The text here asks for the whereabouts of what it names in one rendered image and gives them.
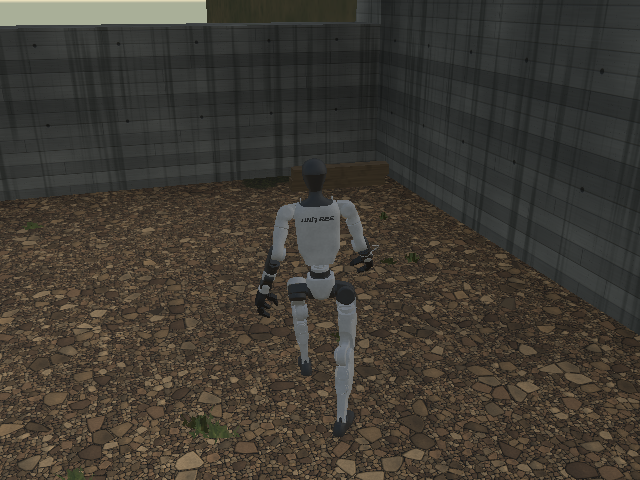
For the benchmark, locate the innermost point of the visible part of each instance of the humanoid robot torso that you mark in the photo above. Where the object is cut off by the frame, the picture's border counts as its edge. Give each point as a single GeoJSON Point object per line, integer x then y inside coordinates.
{"type": "Point", "coordinates": [318, 239]}

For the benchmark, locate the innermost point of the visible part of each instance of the robot left forearm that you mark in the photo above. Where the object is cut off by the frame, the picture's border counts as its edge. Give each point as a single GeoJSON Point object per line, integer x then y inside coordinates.
{"type": "Point", "coordinates": [269, 273]}

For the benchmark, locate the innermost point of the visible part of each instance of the robot right thigh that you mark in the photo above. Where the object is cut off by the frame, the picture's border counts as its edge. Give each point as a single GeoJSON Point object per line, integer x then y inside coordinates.
{"type": "Point", "coordinates": [347, 319]}

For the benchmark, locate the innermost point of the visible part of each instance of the robot right forearm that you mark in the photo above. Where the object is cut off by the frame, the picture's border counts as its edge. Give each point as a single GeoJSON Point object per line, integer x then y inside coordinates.
{"type": "Point", "coordinates": [366, 255]}

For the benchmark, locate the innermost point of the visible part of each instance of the right robot upper arm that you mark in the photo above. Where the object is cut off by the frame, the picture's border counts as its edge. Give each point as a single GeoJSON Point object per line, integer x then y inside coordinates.
{"type": "Point", "coordinates": [348, 210]}

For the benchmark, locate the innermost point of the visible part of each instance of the robot right hand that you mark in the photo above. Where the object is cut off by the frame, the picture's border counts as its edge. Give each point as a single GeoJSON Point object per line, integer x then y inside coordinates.
{"type": "Point", "coordinates": [363, 268]}

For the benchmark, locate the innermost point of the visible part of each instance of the left robot upper arm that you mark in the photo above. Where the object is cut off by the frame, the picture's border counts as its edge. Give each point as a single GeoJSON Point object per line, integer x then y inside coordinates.
{"type": "Point", "coordinates": [284, 214]}

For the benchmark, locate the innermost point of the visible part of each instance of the robot left hand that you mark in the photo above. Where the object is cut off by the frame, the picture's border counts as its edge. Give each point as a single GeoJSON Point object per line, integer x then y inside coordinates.
{"type": "Point", "coordinates": [261, 304]}

